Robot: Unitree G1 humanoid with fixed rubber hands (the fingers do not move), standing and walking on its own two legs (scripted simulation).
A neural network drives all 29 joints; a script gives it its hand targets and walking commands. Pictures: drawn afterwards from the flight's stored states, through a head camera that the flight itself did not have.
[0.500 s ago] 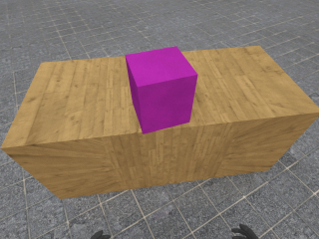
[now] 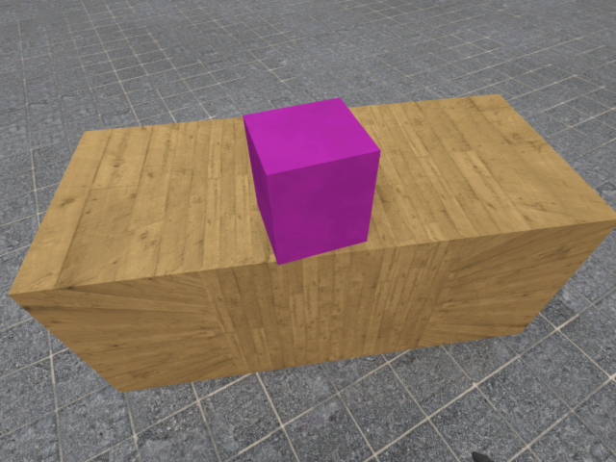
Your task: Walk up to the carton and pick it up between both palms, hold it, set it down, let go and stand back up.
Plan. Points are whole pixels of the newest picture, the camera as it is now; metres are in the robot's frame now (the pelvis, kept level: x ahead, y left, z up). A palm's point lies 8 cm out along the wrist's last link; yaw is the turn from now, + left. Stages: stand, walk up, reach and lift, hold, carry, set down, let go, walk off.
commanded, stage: stand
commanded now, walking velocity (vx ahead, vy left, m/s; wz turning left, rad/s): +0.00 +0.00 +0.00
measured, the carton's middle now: (308, 182) +0.67 +0.02 -0.05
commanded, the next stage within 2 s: walk up in 1.20 s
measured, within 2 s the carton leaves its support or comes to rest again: neither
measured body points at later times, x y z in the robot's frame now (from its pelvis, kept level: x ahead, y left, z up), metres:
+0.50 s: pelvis +0.01 -0.01 +0.01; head +0.02 -0.01 +0.46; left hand +0.05 +0.21 -0.14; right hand +0.04 -0.24 -0.14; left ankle +0.00 +0.12 -0.72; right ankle +0.00 -0.13 -0.72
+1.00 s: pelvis +0.01 -0.02 +0.01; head +0.01 -0.02 +0.46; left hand +0.00 +0.19 -0.15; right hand +0.00 -0.22 -0.15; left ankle +0.00 +0.12 -0.72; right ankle +0.00 -0.13 -0.72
